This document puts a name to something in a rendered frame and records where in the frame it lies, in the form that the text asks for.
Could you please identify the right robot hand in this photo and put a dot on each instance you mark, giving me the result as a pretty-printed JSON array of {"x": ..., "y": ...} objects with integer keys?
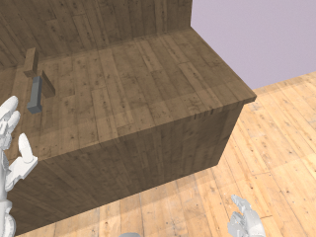
[{"x": 245, "y": 225}]

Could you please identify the left robot forearm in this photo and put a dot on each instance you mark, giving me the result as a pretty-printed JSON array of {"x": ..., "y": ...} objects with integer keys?
[{"x": 7, "y": 222}]

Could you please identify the left robot hand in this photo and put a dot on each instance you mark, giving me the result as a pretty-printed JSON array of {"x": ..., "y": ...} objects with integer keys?
[{"x": 22, "y": 166}]

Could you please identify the tap lever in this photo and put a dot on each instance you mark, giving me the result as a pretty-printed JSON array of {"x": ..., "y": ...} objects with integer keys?
[{"x": 34, "y": 105}]

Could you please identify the counter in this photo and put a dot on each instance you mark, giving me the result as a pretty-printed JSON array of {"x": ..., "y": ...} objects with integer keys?
[{"x": 132, "y": 98}]

